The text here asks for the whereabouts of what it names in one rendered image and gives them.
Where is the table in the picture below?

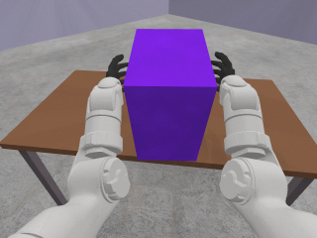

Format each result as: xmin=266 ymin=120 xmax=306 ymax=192
xmin=0 ymin=69 xmax=317 ymax=206

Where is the robot right upper arm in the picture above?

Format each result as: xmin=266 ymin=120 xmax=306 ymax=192
xmin=219 ymin=157 xmax=317 ymax=238

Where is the right robot hand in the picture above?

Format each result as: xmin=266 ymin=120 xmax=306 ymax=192
xmin=211 ymin=52 xmax=235 ymax=92

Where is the right robot forearm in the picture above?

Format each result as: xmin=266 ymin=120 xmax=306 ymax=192
xmin=219 ymin=74 xmax=282 ymax=170

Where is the carton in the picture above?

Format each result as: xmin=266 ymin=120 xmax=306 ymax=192
xmin=123 ymin=29 xmax=218 ymax=162

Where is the left robot hand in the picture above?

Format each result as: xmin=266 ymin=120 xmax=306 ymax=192
xmin=106 ymin=54 xmax=129 ymax=92

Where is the left robot forearm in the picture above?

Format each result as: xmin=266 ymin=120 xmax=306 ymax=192
xmin=70 ymin=76 xmax=124 ymax=171

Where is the robot left upper arm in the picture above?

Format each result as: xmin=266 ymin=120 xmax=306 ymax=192
xmin=8 ymin=156 xmax=131 ymax=238

